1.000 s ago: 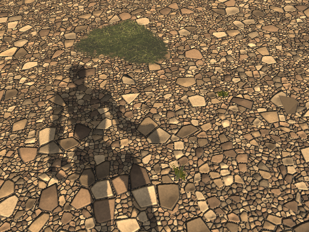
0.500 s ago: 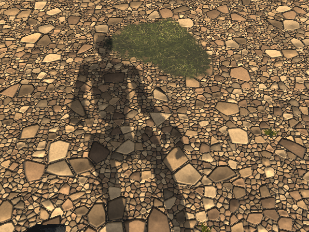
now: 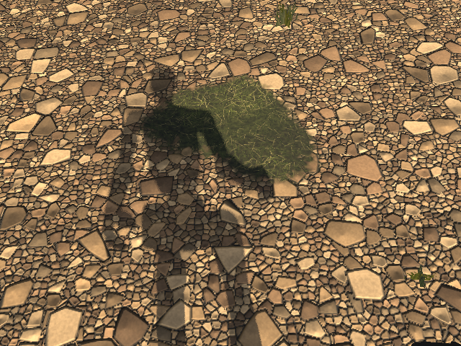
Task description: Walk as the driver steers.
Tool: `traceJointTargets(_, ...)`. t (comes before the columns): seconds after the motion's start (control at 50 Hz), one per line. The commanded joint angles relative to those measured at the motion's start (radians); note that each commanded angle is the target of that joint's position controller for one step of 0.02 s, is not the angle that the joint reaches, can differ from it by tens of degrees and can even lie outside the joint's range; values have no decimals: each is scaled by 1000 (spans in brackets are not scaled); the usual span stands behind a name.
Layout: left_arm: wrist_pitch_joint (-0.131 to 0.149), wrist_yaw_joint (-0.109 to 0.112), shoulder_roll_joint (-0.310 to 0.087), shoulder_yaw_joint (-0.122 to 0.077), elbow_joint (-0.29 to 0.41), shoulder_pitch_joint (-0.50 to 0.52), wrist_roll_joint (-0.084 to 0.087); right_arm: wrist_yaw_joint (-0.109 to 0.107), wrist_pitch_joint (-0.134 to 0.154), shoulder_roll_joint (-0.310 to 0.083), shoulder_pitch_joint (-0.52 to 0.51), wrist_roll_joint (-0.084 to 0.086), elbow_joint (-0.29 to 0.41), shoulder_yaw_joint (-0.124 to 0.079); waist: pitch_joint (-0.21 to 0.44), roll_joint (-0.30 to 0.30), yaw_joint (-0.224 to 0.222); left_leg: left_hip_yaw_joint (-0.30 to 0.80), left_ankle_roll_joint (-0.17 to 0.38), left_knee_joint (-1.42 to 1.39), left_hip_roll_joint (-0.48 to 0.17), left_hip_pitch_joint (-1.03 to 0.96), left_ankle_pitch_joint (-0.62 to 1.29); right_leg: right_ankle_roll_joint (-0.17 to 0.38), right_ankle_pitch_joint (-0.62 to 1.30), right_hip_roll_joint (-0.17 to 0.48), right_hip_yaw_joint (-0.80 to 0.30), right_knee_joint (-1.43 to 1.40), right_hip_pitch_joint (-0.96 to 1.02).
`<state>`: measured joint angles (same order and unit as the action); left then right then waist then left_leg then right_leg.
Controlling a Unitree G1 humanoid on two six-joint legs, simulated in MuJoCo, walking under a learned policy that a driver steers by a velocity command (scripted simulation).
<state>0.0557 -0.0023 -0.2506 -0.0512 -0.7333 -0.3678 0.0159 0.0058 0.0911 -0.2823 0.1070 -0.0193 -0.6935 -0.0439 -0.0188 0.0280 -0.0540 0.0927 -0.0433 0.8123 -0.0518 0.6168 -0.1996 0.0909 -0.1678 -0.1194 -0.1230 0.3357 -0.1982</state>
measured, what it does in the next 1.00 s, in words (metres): walks ahead, turning right: left foot, then right foot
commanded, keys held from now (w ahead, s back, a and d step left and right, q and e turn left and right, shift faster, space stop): w+e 0.44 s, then w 0.56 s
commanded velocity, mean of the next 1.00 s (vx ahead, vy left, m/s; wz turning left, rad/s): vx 0.50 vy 0.00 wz -0.36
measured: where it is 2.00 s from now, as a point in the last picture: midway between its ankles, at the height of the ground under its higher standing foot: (345, 188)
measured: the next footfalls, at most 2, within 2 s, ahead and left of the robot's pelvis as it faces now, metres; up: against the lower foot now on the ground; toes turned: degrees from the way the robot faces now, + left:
left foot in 0.20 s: +0.28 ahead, +0.13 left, +0.00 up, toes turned -13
right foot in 0.70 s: +0.48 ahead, -0.21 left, +0.00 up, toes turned -23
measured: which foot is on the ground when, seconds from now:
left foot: up 0.00-0.18, down 0.20-0.70, up 0.72-1.00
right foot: down 0.00-0.20, up 0.22-0.68, down 0.70-1.00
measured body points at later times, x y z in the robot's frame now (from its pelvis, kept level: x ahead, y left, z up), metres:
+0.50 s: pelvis +0.26 +0.03 +0.00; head +0.29 +0.02 +0.45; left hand +0.51 +0.23 -0.09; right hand +0.22 -0.26 -0.12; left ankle +0.25 +0.14 -0.75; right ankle +0.32 -0.16 -0.67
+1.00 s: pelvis +0.50 -0.12 +0.00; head +0.51 -0.14 +0.45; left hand +0.65 +0.12 -0.11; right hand +0.54 -0.43 -0.11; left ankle +0.68 +0.00 -0.68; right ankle +0.44 -0.19 -0.75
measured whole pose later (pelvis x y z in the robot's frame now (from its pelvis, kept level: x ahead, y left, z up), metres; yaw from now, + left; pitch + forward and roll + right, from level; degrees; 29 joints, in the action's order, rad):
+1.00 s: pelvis +0.50 -0.12 +0.00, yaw -22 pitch +1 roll -1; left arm 0.07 -0.02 -0.27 -0.05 -0.76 -0.34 0.00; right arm 0.01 0.07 -0.31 0.14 0.00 -0.79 -0.05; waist -0.01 0.05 -0.04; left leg 0.03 -0.03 0.89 -0.13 0.68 -0.10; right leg 0.07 -0.18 -0.07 0.02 0.27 -0.12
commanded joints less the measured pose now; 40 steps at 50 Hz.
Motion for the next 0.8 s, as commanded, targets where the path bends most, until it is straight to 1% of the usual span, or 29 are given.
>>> traceJointTargets(0.02,5,20,-184,-52,66,21,7,0,12,-44,-92,5,77,-7,38,-105,4,-36,-24,-172,52,-89,182,139,190,201,-193,-96,-55)
traceJointTargets(0.08,-6,23,-178,-52,45,-26,14,7,21,-55,-160,19,96,-11,39,-113,-19,-19,-18,-265,82,-144,234,119,134,205,-239,-56,-34)
traceJointTargets(0.14,-16,25,-173,-54,39,-32,15,10,34,-88,-165,26,105,-28,38,-136,-3,4,9,-339,88,-194,155,101,90,228,-325,13,38)
traceJointTargets(0.16,-19,27,-172,-55,42,-18,15,9,38,-99,-131,28,98,-35,43,-151,20,0,26,-364,86,-244,133,92,103,228,-342,45,44)
traceJointTargets(0.18,-21,26,-156,-50,49,0,14,5,42,-114,-62,26,81,-46,67,-152,60,-11,52,-408,74,-349,141,70,131,203,-332,104,28)
traceJointTargets(0.2,-17,22,-118,-38,65,22,5,-3,45,-148,54,14,64,-61,156,-128,117,47,101,-387,-12,-551,129,39,138,164,-283,261,-43)
traceJointTargets(0.22,-11,22,-61,-20,88,-3,-2,-13,41,-211,203,1,51,-77,288,20,155,273,183,-393,-199,-843,64,-14,-79,67,-154,554,-242)
traceJointTargets(0.24,-4,24,-64,-11,106,-124,20,-2,27,-244,260,8,14,-87,345,322,103,671,315,-469,-375,-988,-136,-47,-450,23,-73,784,-508)
traceJointTargets(0.26,-7,25,-155,-30,76,-104,25,-1,23,-150,214,26,34,-68,230,190,114,652,294,-498,-360,-899,-281,-65,-386,105,-80,896,-597)
traceJointTargets(0.28,-13,23,-185,-40,83,-8,14,-4,17,-102,179,26,38,-55,114,94,132,487,252,-510,-308,-778,-231,-75,-293,134,-51,920,-606)
traceJointTargets(0.3,-16,22,-170,-41,90,37,5,-3,12,-93,138,17,39,-48,59,38,112,378,230,-536,-262,-672,-126,-80,-227,160,-28,904,-578)
traceJointTargets(0.32,-16,18,-157,-43,102,64,0,-2,11,-77,116,12,31,-43,19,44,96,305,226,-560,-234,-602,-31,-83,-183,185,-24,874,-565)
traceJointTargets(0.34,-20,12,-140,-42,106,66,5,-2,13,-66,105,6,26,-38,5,60,80,229,216,-586,-204,-547,29,-81,-159,206,-14,856,-531)
traceJointTargets(0.36,-23,8,-119,-38,111,67,10,0,17,-65,103,7,17,-39,4,80,73,180,217,-607,-193,-519,71,-84,-143,215,2,841,-517)
traceJointTargets(0.38,-27,5,-102,-34,118,78,9,1,21,-72,107,11,6,-42,3,81,71,139,227,-623,-191,-509,115,-89,-126,223,12,827,-523)
traceJointTargets(0.44,-29,1,-89,-26,143,133,3,0,25,-113,118,12,-25,-55,-3,52,72,39,243,-647,-200,-518,253,-108,-31,236,17,727,-562)
traceJointTargets(0.48,-21,-7,-74,-17,148,173,2,1,21,-126,133,15,-45,-55,0,35,83,-27,235,-651,-179,-520,304,-104,68,230,28,601,-529)
traceJointTargets(0.52,-9,-19,-57,-5,160,241,0,3,16,-139,152,23,-64,-54,-15,27,106,-84,223,-656,-160,-511,309,-92,157,213,62,459,-473)
traceJointTargets(0.56,-2,-31,-54,1,181,314,1,3,9,-161,192,35,-88,-57,-33,22,130,-103,220,-658,-171,-529,290,-82,183,197,98,363,-437)
traceJointTargets(0.6,1,-40,-64,1,205,366,5,4,-1,-181,230,47,-113,-60,-49,30,135,-98,215,-645,-201,-589,309,-63,144,187,111,298,-432)
traceJointTargets(0.64,2,-45,-85,-6,219,377,2,3,-13,-197,247,54,-134,-62,-43,48,116,-102,200,-592,-226,-654,436,-34,56,163,133,247,-396)
traceJointTargets(0.66,2,-45,-106,-16,214,339,-3,0,-19,-210,243,57,-139,-64,-13,66,83,-117,187,-527,-223,-671,595,-14,22,135,156,220,-317)
traceJointTargets(0.68,2,-41,-136,-34,184,231,-8,-3,-25,-214,232,60,-144,-62,54,66,13,-155,164,-398,-199,-652,745,13,56,101,185,168,-145)
traceJointTargets(0.7,-2,-31,-190,-62,138,81,-9,-9,-25,-192,243,53,-144,-51,146,53,-56,-195,131,-208,-156,-547,739,41,100,97,172,167,105)
traceJointTargets(0.72,-11,-12,-283,-86,112,-81,-20,-10,-14,-124,256,21,-105,-24,295,-92,-99,-229,79,143,-84,-240,380,130,131,323,-132,201,465)
traceJointTargets(0.74,-9,-14,-322,-82,109,-83,-12,2,7,-44,345,15,-101,7,435,-284,-31,-105,46,412,65,21,-389,269,18,519,-577,66,630)
traceJointTargets(0.76,-4,-18,-227,-58,110,-74,-9,10,19,-150,258,46,-103,-23,377,-173,-73,-5,55,497,15,119,-376,235,-49,486,-542,26,580)
traceJointTargets(0.78,1,-18,-202,-47,107,-13,-7,12,26,-161,175,63,-70,-26,221,-159,-57,-34,64,482,-25,169,-290,197,17,445,-380,6,440)
traceJointTargets(0.8,5,-19,-176,-39,106,51,-8,5,28,-144,143,51,-69,-23,149,-97,-23,-47,63,422,-60,142,-204,171,88,397,-280,-16,306)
